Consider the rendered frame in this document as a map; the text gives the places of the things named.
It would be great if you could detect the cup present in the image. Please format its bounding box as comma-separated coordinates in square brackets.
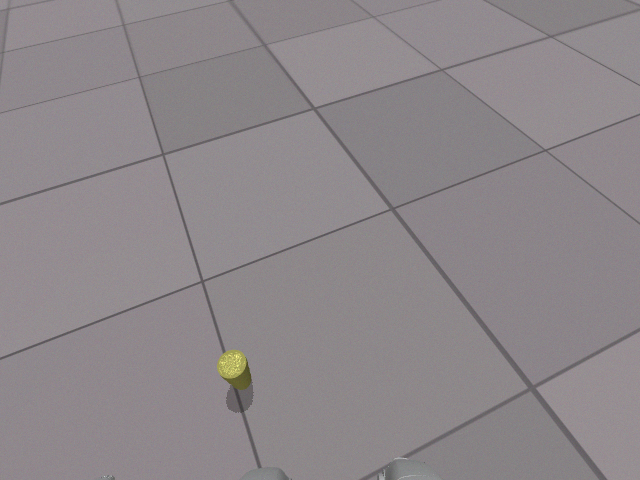
[217, 350, 251, 390]

